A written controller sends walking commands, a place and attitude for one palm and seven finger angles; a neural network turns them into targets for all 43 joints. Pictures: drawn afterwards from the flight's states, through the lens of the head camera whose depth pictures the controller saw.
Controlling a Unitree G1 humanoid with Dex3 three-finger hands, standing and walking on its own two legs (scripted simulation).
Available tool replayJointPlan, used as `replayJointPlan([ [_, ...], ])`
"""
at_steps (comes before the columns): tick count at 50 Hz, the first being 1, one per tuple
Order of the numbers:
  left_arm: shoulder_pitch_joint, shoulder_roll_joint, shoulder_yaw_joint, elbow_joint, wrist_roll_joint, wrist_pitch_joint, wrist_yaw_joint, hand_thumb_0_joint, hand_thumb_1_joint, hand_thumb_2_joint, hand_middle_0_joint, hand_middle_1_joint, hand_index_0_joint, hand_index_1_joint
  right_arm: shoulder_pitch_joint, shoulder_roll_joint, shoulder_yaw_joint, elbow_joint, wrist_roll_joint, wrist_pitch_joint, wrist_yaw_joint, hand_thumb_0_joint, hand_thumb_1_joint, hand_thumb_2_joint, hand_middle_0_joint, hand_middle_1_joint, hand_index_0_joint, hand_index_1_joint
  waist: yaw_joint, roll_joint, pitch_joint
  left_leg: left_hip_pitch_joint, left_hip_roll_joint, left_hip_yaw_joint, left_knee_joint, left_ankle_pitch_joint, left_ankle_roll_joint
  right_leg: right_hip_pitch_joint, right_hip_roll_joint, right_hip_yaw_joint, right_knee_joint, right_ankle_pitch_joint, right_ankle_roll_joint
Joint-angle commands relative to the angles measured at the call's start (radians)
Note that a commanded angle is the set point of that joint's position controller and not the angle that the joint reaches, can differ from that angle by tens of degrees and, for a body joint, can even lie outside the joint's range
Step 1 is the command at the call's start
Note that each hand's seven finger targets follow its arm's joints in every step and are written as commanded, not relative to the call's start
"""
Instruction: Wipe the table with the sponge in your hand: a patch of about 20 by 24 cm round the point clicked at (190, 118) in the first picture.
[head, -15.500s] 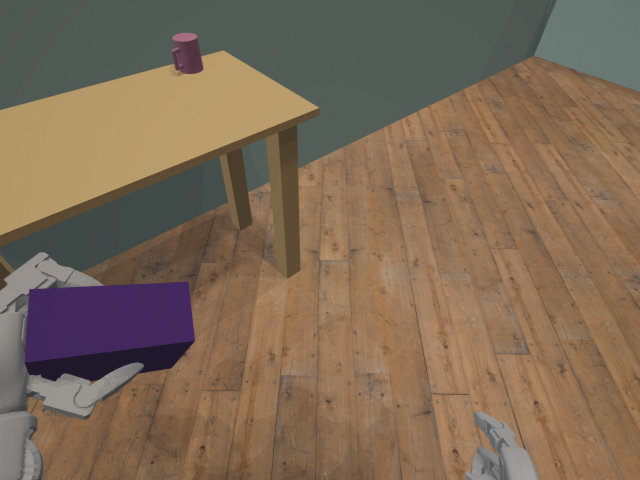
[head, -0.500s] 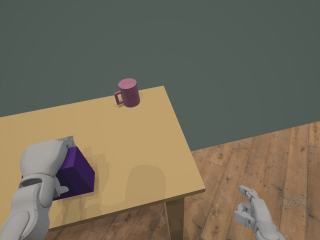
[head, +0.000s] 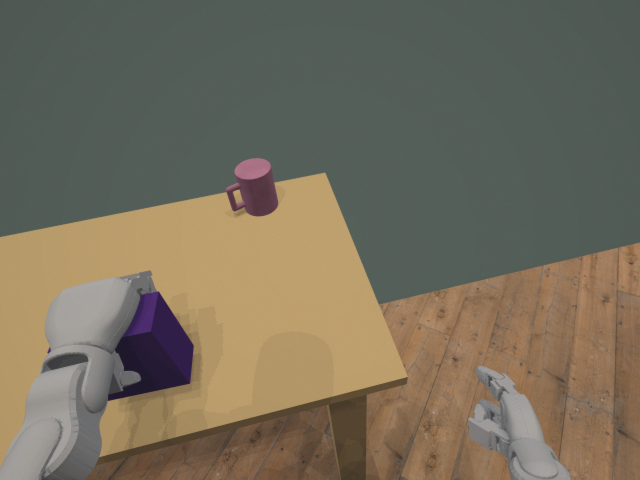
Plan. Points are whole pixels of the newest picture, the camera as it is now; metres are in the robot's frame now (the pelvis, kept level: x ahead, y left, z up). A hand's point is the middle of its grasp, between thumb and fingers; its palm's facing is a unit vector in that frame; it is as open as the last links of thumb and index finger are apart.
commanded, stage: lower the sponge onto the table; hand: left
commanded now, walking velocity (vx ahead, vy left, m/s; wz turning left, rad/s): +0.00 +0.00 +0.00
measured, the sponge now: (137, 357) +0.23 +0.28 +0.04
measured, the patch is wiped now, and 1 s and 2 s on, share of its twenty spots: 0.00 0.00 0.15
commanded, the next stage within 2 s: wipe forward along the first lane in 1.08 s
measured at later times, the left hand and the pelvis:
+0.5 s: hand (119, 345) +0.23 +0.30 +0.06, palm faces -0.02 -0.07 -1.00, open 10.0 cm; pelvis +0.00 +0.00 +0.00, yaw +0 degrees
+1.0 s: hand (121, 358) +0.22 +0.30 +0.04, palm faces -0.04 -0.07 -1.00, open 10.0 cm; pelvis +0.00 +0.01 +0.00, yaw +0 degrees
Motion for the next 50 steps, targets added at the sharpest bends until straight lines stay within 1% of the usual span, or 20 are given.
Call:
replayJointPlan([
  [1,-0.187,0.227,0.160,-0.222,0.018,0.006,0.040,0.000,0.100,1.300,-1.200,-1.600,-1.200,-1.600,-0.212,-0.096,-0.032,-0.183,-0.001,-0.050,-0.004,0.000,-0.900,-0.900,0.200,0.300,0.200,0.300,0.002,-0.051,-0.179,0.160,-0.068,0.048,-0.010,0.207,0.084,-0.059,0.028,-0.006,-0.085,0.300,-0.044],
  [5,-0.156,0.232,0.168,-0.210,0.018,-0.003,0.041,0.000,0.100,1.300,-1.200,-1.600,-1.200,-1.600,-0.214,-0.103,-0.038,-0.179,-0.002,-0.054,-0.005,0.000,-0.900,-0.900,0.200,0.300,0.200,0.300,0.006,-0.035,-0.161,0.166,-0.068,0.039,-0.011,0.197,0.083,-0.077,0.037,0.007,-0.095,0.284,-0.051],
  [6,-0.171,0.188,0.125,-0.227,0.011,-0.014,0.042,0.000,0.100,1.300,-1.200,-1.600,-1.200,-1.600,-0.194,-0.095,-0.037,-0.185,0.000,-0.059,-0.006,0.000,-0.900,-0.900,0.200,0.300,0.200,0.300,-0.007,-0.032,-0.164,0.164,-0.065,0.049,-0.009,0.191,0.087,-0.083,0.029,-0.011,-0.088,0.279,-0.043],
  [7,-0.167,0.238,0.167,-0.201,0.017,-0.022,0.047,0.000,0.100,1.300,-1.200,-1.600,-1.200,-1.600,-0.183,-0.107,-0.044,-0.171,-0.004,-0.059,-0.008,0.000,-0.900,-0.900,0.200,0.300,0.200,0.300,0.000,-0.048,-0.173,0.160,-0.066,0.039,-0.010,0.187,0.084,-0.080,0.032,-0.009,-0.090,0.268,-0.045],
  [8,-0.177,0.197,0.128,-0.200,0.019,-0.027,0.047,0.000,0.100,1.300,-1.200,-1.600,-1.200,-1.600,-0.186,-0.102,-0.043,-0.175,-0.004,-0.061,-0.009,0.000,-0.900,-0.900,0.200,0.300,0.200,0.300,-0.006,-0.047,-0.163,0.161,-0.067,0.043,-0.010,0.186,0.087,-0.088,0.030,-0.011,-0.090,0.270,-0.044],
  [10,-0.212,0.253,0.176,-0.192,0.028,-0.033,0.055,0.000,0.100,1.300,-1.200,-1.600,-1.200,-1.600,-0.204,-0.106,-0.042,-0.168,-0.007,-0.064,-0.016,0.000,-0.900,-0.900,0.200,0.300,0.200,0.300,-0.001,-0.048,-0.150,0.168,-0.068,0.039,-0.010,0.163,0.086,-0.100,0.039,0.009,-0.104,0.242,-0.050],
  [11,-0.228,0.228,0.153,-0.199,0.028,-0.044,0.059,0.000,0.100,1.300,-1.200,-1.600,-1.200,-1.600,-0.183,-0.100,-0.043,-0.170,-0.005,-0.069,-0.019,0.000,-0.900,-0.900,0.200,0.300,0.200,0.300,-0.009,-0.048,-0.176,0.167,-0.068,0.047,-0.006,0.161,0.089,-0.097,0.031,-0.005,-0.095,0.236,-0.044],
  [15,-0.195,0.279,0.220,-0.195,0.038,-0.055,0.086,0.000,0.100,1.300,-1.200,-1.600,-1.200,-1.600,-0.191,-0.107,-0.052,-0.161,-0.011,-0.072,-0.019,0.000,-0.900,-0.900,0.200,0.300,0.200,0.300,0.013,-0.014,-0.219,0.187,-0.070,0.036,0.002,0.214,0.085,-0.066,0.040,0.011,-0.085,0.294,-0.058],
  [16,-0.188,0.210,0.162,-0.204,0.028,-0.057,0.088,0.000,0.100,1.300,-1.200,-1.600,-1.200,-1.600,-0.177,-0.094,-0.049,-0.170,-0.008,-0.074,-0.018,0.000,-0.900,-0.900,0.200,0.300,0.200,0.300,-0.001,-0.015,-0.223,0.180,-0.069,0.048,0.007,0.216,0.088,-0.071,0.031,-0.011,-0.075,0.299,-0.048],
  [17,-0.189,0.245,0.194,-0.163,0.029,-0.056,0.092,0.000,0.100,1.300,-1.200,-1.600,-1.200,-1.600,-0.164,-0.105,-0.054,-0.153,-0.009,-0.072,-0.018,0.000,-0.900,-0.900,0.200,0.300,0.200,0.300,-0.002,-0.039,-0.205,0.168,-0.067,0.043,0.005,0.209,0.083,-0.081,0.033,-0.012,-0.080,0.292,-0.048],
  [21,-0.173,0.184,0.137,-0.140,0.023,-0.034,0.086,0.000,0.100,1.300,-1.200,-1.600,-1.200,-1.600,-0.177,-0.101,-0.049,-0.163,-0.003,-0.068,-0.011,0.000,-0.900,-0.900,0.200,0.300,0.200,0.300,-0.006,-0.043,-0.184,0.148,-0.066,0.044,-0.005,0.183,0.086,-0.090,0.034,-0.018,-0.078,0.265,-0.046],
  [25,-0.144,0.224,0.171,-0.148,0.032,-0.030,0.082,0.000,0.100,1.300,-1.200,-1.600,-1.200,-1.600,-0.192,-0.106,-0.050,-0.167,-0.007,-0.063,-0.009,0.000,-0.900,-0.900,0.200,0.300,0.200,0.300,0.007,-0.029,-0.192,0.154,-0.068,0.038,-0.003,0.191,0.086,-0.078,0.039,-0.005,-0.079,0.277,-0.051],
  [28,-0.179,0.208,0.151,-0.113,0.032,-0.041,0.084,0.000,0.100,1.300,-1.200,-1.600,-1.200,-1.600,-0.165,-0.107,-0.051,-0.157,-0.007,-0.061,-0.011,0.000,-0.900,-0.900,0.200,0.300,0.200,0.300,-0.009,-0.055,-0.177,0.138,-0.066,0.039,-0.003,0.169,0.086,-0.099,0.035,-0.020,-0.078,0.252,-0.045],
  [30,-0.206,0.253,0.192,-0.122,0.042,-0.048,0.093,0.000,0.100,1.300,-1.200,-1.600,-1.200,-1.600,-0.182,-0.108,-0.051,-0.155,-0.008,-0.062,-0.015,0.000,-0.900,-0.900,0.200,0.300,0.200,0.300,-0.001,-0.035,-0.177,0.152,-0.066,0.036,0.000,0.166,0.085,-0.103,0.042,-0.002,-0.085,0.241,-0.054],
  [31,-0.213,0.207,0.151,-0.145,0.044,-0.057,0.096,0.000,0.100,1.300,-1.200,-1.600,-1.200,-1.600,-0.168,-0.100,-0.050,-0.163,-0.007,-0.066,-0.014,0.000,-0.900,-0.900,0.200,0.300,0.200,0.300,-0.009,-0.016,-0.201,0.155,-0.068,0.042,0.005,0.176,0.089,-0.103,0.037,-0.017,-0.073,0.247,-0.050],
  [35,-0.144,0.217,0.183,-0.124,0.041,-0.062,0.114,0.000,0.100,1.300,-1.200,-1.600,-1.200,-1.600,-0.167,-0.106,-0.061,-0.154,-0.010,-0.066,-0.009,0.000,-0.900,-0.900,0.200,0.300,0.200,0.300,0.001,-0.023,-0.201,0.159,-0.062,0.033,0.011,0.202,0.084,-0.098,0.044,-0.009,-0.072,0.274,-0.057],
  [36,-0.171,0.175,0.140,-0.134,0.039,-0.066,0.115,0.000,0.100,1.300,-1.200,-1.600,-1.200,-1.600,-0.157,-0.100,-0.057,-0.160,-0.008,-0.068,-0.007,0.000,-0.900,-0.900,0.200,0.300,0.200,0.300,-0.012,-0.036,-0.208,0.148,-0.063,0.041,0.014,0.198,0.086,-0.105,0.038,-0.023,-0.060,0.278,-0.049],
  [40,-0.122,0.210,0.181,-0.108,0.042,-0.049,0.124,0.000,0.100,1.300,-1.200,-1.600,-1.200,-1.600,-0.169,-0.109,-0.063,-0.155,-0.008,-0.060,-0.004,0.000,-0.900,-0.900,0.200,0.300,0.200,0.300,0.002,-0.034,-0.191,0.139,-0.063,0.035,0.012,0.193,0.083,-0.098,0.042,-0.007,-0.066,0.277,-0.055],
  [41,-0.147,0.172,0.139,-0.119,0.041,-0.053,0.123,0.000,0.100,1.300,-1.200,-1.600,-1.200,-1.600,-0.158,-0.103,-0.059,-0.158,-0.007,-0.061,-0.004,0.000,-0.900,-0.900,0.200,0.300,0.200,0.300,-0.011,-0.047,-0.198,0.131,-0.063,0.040,0.013,0.183,0.085,-0.108,0.038,-0.024,-0.058,0.263,-0.048],
  [50,-0.177,0.193,0.152,-0.036,0.048,-0.055,0.128,0.000,0.100,1.300,-1.200,-1.600,-1.200,-1.600,-0.167,-0.109,-0.063,-0.139,-0.005,-0.061,-0.012,0.000,-0.900,-0.900,0.200,0.300,0.200,0.300,-0.008,-0.039,-0.166,0.126,-0.065,0.034,0.008,0.129,0.085,-0.134,0.044,-0.006,-0.076,0.199,-0.055],
])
